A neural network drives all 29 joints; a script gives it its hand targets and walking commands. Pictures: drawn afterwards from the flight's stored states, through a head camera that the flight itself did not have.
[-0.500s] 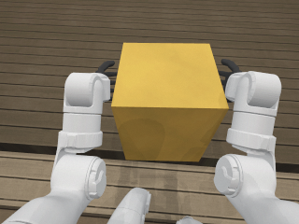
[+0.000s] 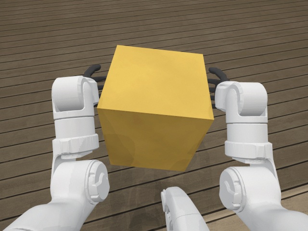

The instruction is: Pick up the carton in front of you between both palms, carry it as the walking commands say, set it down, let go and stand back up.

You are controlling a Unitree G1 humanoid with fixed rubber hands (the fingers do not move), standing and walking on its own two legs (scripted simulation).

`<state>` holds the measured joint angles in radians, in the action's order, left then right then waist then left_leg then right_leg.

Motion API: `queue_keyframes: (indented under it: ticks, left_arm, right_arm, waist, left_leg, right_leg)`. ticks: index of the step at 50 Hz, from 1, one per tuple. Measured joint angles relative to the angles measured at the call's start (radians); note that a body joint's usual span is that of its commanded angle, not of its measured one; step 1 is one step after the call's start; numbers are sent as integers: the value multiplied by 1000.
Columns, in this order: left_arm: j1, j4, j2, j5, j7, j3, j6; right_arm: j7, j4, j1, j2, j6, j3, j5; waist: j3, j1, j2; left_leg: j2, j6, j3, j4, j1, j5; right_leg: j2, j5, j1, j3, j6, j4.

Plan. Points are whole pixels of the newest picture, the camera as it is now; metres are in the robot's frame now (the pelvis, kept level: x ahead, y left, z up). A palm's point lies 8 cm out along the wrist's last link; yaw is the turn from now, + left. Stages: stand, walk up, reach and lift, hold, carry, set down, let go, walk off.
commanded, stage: carry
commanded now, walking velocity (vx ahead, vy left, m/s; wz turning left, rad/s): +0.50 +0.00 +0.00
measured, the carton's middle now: (153, 113) +0.38 -0.04 +0.07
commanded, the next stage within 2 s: none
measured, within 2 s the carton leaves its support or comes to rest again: neither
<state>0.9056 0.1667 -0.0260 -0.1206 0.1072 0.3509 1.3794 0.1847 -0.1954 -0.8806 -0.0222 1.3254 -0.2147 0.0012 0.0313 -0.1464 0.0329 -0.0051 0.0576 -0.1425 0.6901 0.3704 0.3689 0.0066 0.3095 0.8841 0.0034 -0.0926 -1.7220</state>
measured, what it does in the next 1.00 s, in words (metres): climbs: right foot 0.13 m higher, then left foot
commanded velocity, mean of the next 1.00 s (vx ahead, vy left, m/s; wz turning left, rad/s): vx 0.50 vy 0.00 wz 0.00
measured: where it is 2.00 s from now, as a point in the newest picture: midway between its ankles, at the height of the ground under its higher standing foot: (139, 80)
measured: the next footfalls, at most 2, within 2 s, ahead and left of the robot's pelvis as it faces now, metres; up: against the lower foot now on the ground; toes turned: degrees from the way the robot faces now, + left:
right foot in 0.24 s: +0.44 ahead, -0.14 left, +0.13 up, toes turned -5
left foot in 0.78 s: +0.67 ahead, +0.08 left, +0.13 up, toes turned +6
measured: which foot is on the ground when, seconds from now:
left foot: down 0.00-0.26, up 0.28-0.76, down 0.78-1.00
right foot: up 0.00-0.22, down 0.24-0.80, up 0.82-1.00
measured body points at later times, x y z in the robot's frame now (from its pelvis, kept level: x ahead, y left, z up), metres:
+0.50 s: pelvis +0.32 -0.07 +0.13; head +0.36 -0.06 +0.57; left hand +0.70 +0.12 +0.28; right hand +0.74 -0.18 +0.29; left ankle +0.33 +0.04 -0.46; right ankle +0.40 -0.14 -0.58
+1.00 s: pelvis +0.61 -0.01 +0.16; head +0.62 +0.00 +0.61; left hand +0.99 +0.13 +0.28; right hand +0.98 -0.17 +0.28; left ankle +0.63 +0.07 -0.58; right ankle +0.62 -0.15 -0.51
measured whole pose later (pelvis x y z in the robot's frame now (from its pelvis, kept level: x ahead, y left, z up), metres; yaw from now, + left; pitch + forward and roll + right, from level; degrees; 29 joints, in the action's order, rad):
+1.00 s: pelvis +0.61 -0.01 +0.16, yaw +0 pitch +4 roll -1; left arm 0.84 0.32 -0.04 -0.07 0.12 0.25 1.33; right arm 0.13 -0.28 -0.79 0.00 1.29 -0.25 -0.07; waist -0.06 -0.03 0.02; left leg 0.01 0.06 -0.11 0.45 0.34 0.19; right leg -0.05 0.33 0.61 -0.04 0.00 -1.06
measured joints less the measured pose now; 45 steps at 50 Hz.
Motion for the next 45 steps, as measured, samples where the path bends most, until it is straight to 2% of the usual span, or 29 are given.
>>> queue_keyframes:
  ticks: [1, 4, 6, 9, 11, 12, 13, 14, 15, 17, 19, 22, 25, 28, 33, 37, 39, 40, 41, 43, 45]
  left_arm:
    - [6, -22, -5, 4, 0, -4, 2]
    - [27, -50, -22, 18, 1, -11, 7]
    - [43, -40, -27, 19, 2, -25, 9]
    - [67, 3, -34, 25, 9, -54, 21]
    - [80, 53, -37, 36, 18, -76, 24]
    - [83, 80, -36, 43, 24, -90, 20]
    - [82, 103, -30, 49, 30, -104, 13]
    - [80, 118, -25, 53, 36, -119, 3]
    - [77, 130, -17, 57, 46, -133, -8]
    - [47, 131, -7, 73, 57, -151, -21]
    - [18, 111, -6, 92, 65, -163, -20]
    - [13, 65, -11, 112, 73, -164, -15]
    - [28, 16, -7, 111, 78, -143, -16]
    - [53, -1, 0, 97, 77, -114, -14]
    - [72, 72, 11, 58, 58, -91, -7]
    - [62, 161, 17, 34, 44, -89, -9]
    - [59, 190, 8, 40, 25, -82, -9]
    - [57, 199, -5, 41, 19, -83, -12]
    - [48, 205, -19, 45, 14, -78, -20]
    - [22, 220, -34, 52, 8, -67, -34]
    - [-4, 225, -32, 50, 7, -70, -39]
  right_arm:
    - [1, 12, -13, 1, -3, -6, 1]
    - [0, 31, -46, 9, -5, -23, -12]
    - [-8, 34, -56, 5, 4, -36, -21]
    - [-23, 14, -72, -6, 29, -60, -34]
    - [-36, -9, -76, -12, 46, -81, -49]
    - [-44, -20, -71, -15, 51, -93, -58]
    - [-54, -33, -69, -22, 53, -105, -67]
    - [-66, -47, -69, -29, 48, -118, -76]
    - [-77, -63, -72, -38, 41, -126, -84]
    - [-89, -82, -68, -42, 34, -142, -98]
    - [-91, -60, -50, -30, 44, -151, -111]
    - [-90, 11, -36, -17, 59, -149, -117]
    - [-83, 68, -45, -13, 61, -140, -114]
    - [-80, 84, -62, -19, 61, -133, -108]
    - [-78, 5, -71, -37, 64, -118, -100]
    - [-79, -109, -72, -55, 55, -105, -92]
    - [-80, -170, -85, -58, 39, -92, -88]
    - [-80, -194, -89, -51, 23, -83, -89]
    - [-77, -210, -86, -38, 5, -71, -93]
    - [-70, -221, -59, -10, -16, -53, -101]
    - [-65, -201, -8, 5, -20, -43, -97]
  waist:
    - [-1, 5, 0]
    - [-29, 13, 5]
    - [-49, 29, 3]
    - [-83, 70, -14]
    - [-109, 109, -18]
    - [-114, 137, -12]
    - [-103, 178, -17]
    - [-89, 209, -18]
    - [-71, 235, -21]
    - [-40, 272, -44]
    - [-18, 284, -55]
    - [14, 276, -47]
    - [22, 259, -40]
    - [-6, 236, -43]
    - [-100, 203, -51]
    - [-176, 188, -55]
    - [-193, 182, -53]
    - [-195, 171, -41]
    - [-190, 156, -28]
    - [-175, 132, -25]
    - [-154, 121, -23]
  left_leg:
    - [3, -2, 4, -38, -34, -2]
    - [16, -19, 25, -134, -135, 9]
    - [36, -42, 43, -221, -223, 10]
    - [86, -59, 51, -405, -367, -41]
    - [121, -47, 35, -444, -421, -79]
    - [137, -48, 26, -391, -422, -99]
    - [161, -46, 27, -268, -396, -124]
    - [158, -47, 76, -41, -313, -156]
    - [121, -43, 145, 227, -208, -162]
    - [32, -22, 235, 673, -23, -152]
    - [-16, 7, 237, 904, 130, -122]
    - [-22, 32, 192, 965, 316, -29]
    - [14, 34, 146, 830, 434, 15]
    - [62, 21, 121, 646, 494, -66]
    - [98, -1, 112, 247, 422, -214]
    - [70, -7, 69, -33, 271, -251]
    - [43, 2, 31, -158, 165, -275]
    - [31, 6, 20, -156, 147, -300]
    - [23, 8, 12, -115, 148, -269]
    - [21, 11, 14, -86, 128, -199]
    - [21, 5, 21, -120, 84, -181]
  right_leg:
    - [-16, 24, 54, -18, -5, 0]
    - [-53, 175, 232, -36, -21, -141]
    - [-81, 209, 318, -47, -23, -115]
    - [-108, 114, 302, -118, -35, 238]
    - [-78, 31, 192, -165, -50, 478]
    - [-51, -10, 102, -181, -51, 602]
    - [-24, -122, 35, -189, -38, 670]
    - [-14, -110, -4, -193, -52, 676]
    - [-9, -59, -33, -190, -71, 677]
    - [4, -29, -101, -190, -51, 713]
    - [14, -38, -179, -188, -25, 790]
    - [18, -45, -290, -183, -20, 904]
    - [15, -42, -380, -170, -16, 995]
    - [13, -26, -453, -157, -4, 1064]
    - [3, 25, -579, -131, 32, 1156]
    - [-14, 93, -682, -111, 69, 1195]
    - [-29, 150, -712, -102, 85, 1145]
    - [-47, 179, -696, -101, 88, 1066]
    - [-54, 165, -657, -80, 88, 948]
    - [-26, 165, -548, -36, 80, 694]
    - [-13, 133, -444, -32, 71, 557]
